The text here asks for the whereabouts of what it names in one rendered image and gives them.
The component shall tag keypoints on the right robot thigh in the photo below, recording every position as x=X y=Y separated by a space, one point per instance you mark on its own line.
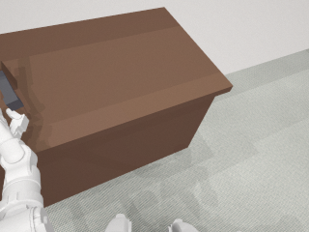
x=181 y=227

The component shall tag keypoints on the left robot upper arm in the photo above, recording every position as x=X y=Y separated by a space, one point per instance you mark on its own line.
x=34 y=219

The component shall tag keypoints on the left robot forearm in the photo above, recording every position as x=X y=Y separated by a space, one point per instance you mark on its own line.
x=22 y=183

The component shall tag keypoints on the left robot hand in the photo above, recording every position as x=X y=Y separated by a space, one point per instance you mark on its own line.
x=17 y=126

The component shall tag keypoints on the tap lever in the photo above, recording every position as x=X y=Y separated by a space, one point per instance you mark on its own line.
x=11 y=100

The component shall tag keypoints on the counter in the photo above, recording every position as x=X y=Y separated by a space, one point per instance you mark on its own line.
x=107 y=95

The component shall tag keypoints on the robot right shin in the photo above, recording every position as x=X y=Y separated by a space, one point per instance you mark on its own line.
x=177 y=220

